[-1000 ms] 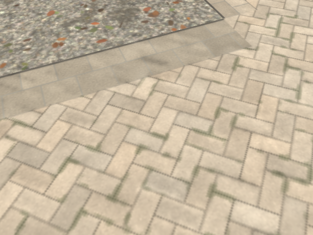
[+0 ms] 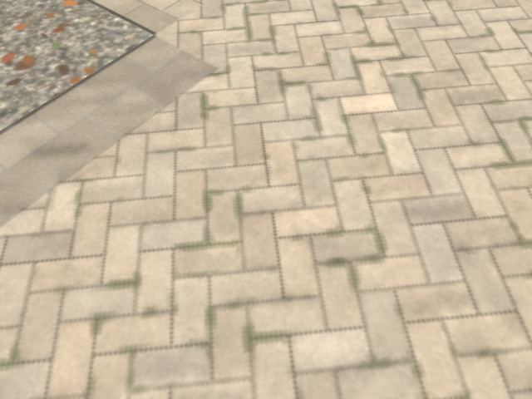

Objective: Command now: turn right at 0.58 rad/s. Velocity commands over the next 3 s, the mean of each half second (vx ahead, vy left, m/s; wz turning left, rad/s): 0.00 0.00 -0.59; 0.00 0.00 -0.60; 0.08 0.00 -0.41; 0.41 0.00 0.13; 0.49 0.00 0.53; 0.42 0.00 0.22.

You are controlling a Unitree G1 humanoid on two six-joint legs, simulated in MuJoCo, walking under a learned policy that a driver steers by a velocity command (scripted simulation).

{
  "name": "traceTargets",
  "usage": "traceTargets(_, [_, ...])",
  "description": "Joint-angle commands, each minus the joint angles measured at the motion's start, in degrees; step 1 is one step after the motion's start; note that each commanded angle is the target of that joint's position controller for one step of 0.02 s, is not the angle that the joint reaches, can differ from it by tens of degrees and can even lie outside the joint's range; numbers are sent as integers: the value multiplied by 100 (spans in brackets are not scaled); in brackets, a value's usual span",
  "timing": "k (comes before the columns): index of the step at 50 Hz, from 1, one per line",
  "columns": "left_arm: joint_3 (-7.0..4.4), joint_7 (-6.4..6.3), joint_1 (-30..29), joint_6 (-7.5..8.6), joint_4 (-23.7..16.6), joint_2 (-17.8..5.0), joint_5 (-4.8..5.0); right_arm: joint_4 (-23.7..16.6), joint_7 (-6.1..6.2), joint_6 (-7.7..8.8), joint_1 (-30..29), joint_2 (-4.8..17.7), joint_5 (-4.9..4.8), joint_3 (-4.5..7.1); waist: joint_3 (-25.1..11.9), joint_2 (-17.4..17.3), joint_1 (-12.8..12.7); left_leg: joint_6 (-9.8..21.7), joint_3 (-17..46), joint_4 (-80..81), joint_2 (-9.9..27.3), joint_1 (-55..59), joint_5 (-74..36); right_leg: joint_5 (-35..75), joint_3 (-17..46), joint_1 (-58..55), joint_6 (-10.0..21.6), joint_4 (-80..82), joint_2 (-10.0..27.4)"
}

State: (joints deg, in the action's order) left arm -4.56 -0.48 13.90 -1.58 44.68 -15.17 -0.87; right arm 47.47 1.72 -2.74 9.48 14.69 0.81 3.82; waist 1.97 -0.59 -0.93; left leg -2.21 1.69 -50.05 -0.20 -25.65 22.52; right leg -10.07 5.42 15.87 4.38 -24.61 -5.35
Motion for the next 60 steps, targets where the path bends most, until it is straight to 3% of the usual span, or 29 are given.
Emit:
traceTargets(1, [-246,24,207,8,-300,-970,-29,-516,31,109,-153,402,-43,37,-487,746,-125,70,57,449,-95,-222,181,1586,1849,-869,1055,443,1591])
traceTargets(4, [-264,78,-46,-25,-378,-1012,-25,-599,51,164,75,440,-95,20,-564,801,-16,184,54,1121,-253,437,191,1806,2141,-616,876,329,1465])
traceTargets(6, [-263,96,-366,-62,-439,-991,34,-548,82,221,512,397,-105,-1,-571,734,281,268,-11,2371,-334,1326,-430,1464,2140,-211,526,142,1168])
traceTargets(7, [-227,77,-443,-62,-494,-861,86,-519,124,264,730,566,-55,38,-561,499,375,350,255,3180,16,1973,-782,667,1968,299,192,-114,866])
traceTargets(8, [-123,63,-150,-47,-545,-399,98,-598,171,275,701,1070,49,121,-591,-719,160,656,1594,3811,1454,2499,-374,-1117,1112,1044,-166,-1235,185])
traceTargets(9, [-173,12,-40,-39,-571,-562,15,-792,135,227,208,1497,77,200,-332,-1405,50,1380,2680,3913,2426,1922,-1189,-2375,18,1763,-342,-2303,-528])
traceTargets(10, [-241,25,-141,-51,-519,-901,-132,-851,94,223,189,1182,104,149,-258,-838,68,1668,2433,3789,2419,1511,-1592,-2255,156,1549,-375,-3303,-44])
traceTargets(11, [-284,83,-74,-80,-400,-931,-109,-911,65,237,-132,790,55,36,-122,-483,-115,1532,1770,3701,1974,1265,-1750,-1867,199,1395,-386,-3717,20])
traceTargets(12, [-288,144,100,-128,-296,-892,-78,-992,44,233,-415,645,53,-11,-50,-460,-256,1320,1139,3619,1557,1221,-1931,-1528,103,1345,-441,-4022,36])
traceTargets(13, [-285,216,183,-170,-261,-864,-67,-1032,67,246,-472,635,46,-18,-110,-687,-267,1227,771,3544,1337,1410,-2165,-1299,8,1436,-510,-4252,62])
traceTargets(15, [-242,296,126,-208,-267,-793,-28,-1036,76,252,-244,643,53,-12,-185,-719,-97,1260,384,3392,1220,1772,-2716,-1208,-169,1593,-683,-4274,110])
traceTargets(19, [-149,330,-357,-270,-482,-660,-9,-882,75,266,382,821,50,71,-258,-742,258,1443,300,3212,1537,2554,-3158,-1354,-311,1800,-844,-3518,297])
traceTargets(25, [-30,377,-545,-273,-718,-559,69,-869,-73,253,281,1063,97,162,-365,-1009,297,1367,-189,2905,1687,2120,-3348,-1634,-834,606,-605,-2000,433])
traceTargets(28, [-22,354,-390,-209,-765,-562,77,-838,-129,215,230,1186,38,203,-449,-983,163,1169,-344,2476,1749,1968,-3320,-1255,-1019,31,-400,-1005,362])
traceTargets(29, [-18,316,-201,-157,-716,-550,24,-823,-135,190,178,1180,-19,206,-480,-799,-6,923,-551,2106,1677,1685,-2977,-615,-1033,-451,-309,-224,298])
traceTargets(30, [-57,244,-20,-79,-664,-742,-68,-758,-149,169,382,1090,-15,195,-532,-223,-89,552,-830,1428,1484,1132,-2185,-66,-469,-1070,-215,505,476])
traceTargets(31, [-167,172,71,15,-752,-1401,-115,-932,-183,109,611,611,83,81,-561,1451,83,122,-1300,-159,806,-282,676,1257,1715,-1792,127,868,2107])
traceTargets(32, [-333,184,424,24,-740,-1875,14,-1265,-86,1,-28,594,81,21,-418,1657,-305,30,-563,-896,117,-888,1553,2772,2486,-1257,1075,638,2773])
traceTargets(33, [-266,181,447,14,-689,-1542,53,-1204,-66,-52,-118,774,52,59,-332,922,-272,29,-174,-1364,295,-967,1249,2769,2001,-1334,1206,571,2496])
traceTargets(35, [-119,121,-276,-32,-778,-1112,51,-1031,-112,8,39,839,-41,94,-70,692,94,59,6,-1196,391,-855,317,2060,1265,-1032,835,659,1743])
traceTargets(37, [-71,66,-389,-25,-823,-991,84,-900,-149,20,280,934,80,131,-308,794,151,-4,-66,-1302,290,-682,-73,2364,1056,-1137,758,610,1452])
traceTargets(40, [-102,87,-155,19,-764,-1083,80,-912,-164,-31,254,827,46,108,-424,597,90,-64,-26,-1125,213,-718,-187,2146,1205,-1231,795,607,1431])
traceTargets(49, [-178,102,175,-14,-718,-1252,-25,-1127,-82,0,-177,752,17,49,-312,685,-115,21,141,96,-24,-491,44,1164,2125,-956,966,494,1400])
traceTargets(54, [-213,148,-36,-47,-740,-1285,-34,-1202,-25,90,-41,753,-65,-4,-429,781,-1,192,184,1002,-293,433,142,1745,2570,-622,778,245,1235])
traceTargets(56, [-208,146,-289,-62,-758,-1238,22,-1124,34,144,336,710,-72,-24,-433,754,270,261,173,2131,-350,1259,-351,1527,2624,-298,471,78,996])
traceTargets(57, [-178,119,-386,-55,-777,-1134,85,-1069,91,193,545,767,-27,-13,-420,605,406,308,275,2986,-152,1878,-862,895,2476,99,181,-153,748])
traceTargets(58, [-86,101,-112,-30,-810,-748,112,-1122,154,226,505,1196,49,57,-519,-405,217,559,1397,3626,1057,2414,-477,-813,1751,707,-194,-1071,206])
traceTargets(59, [-83,46,182,-32,-816,-690,49,-1333,117,198,28,1653,27,117,-337,-1269,34,1128,2846,3893,2163,2200,-769,-2277,515,1518,-375,-2125,-751])
traceTargets(60, [-190,35,128,-57,-762,-1149,-141,-1246,53,170,239,1476,57,114,-297,-910,78,1577,2723,3667,2306,1606,-1361,-2338,433,1278,-433,-3120,-313])
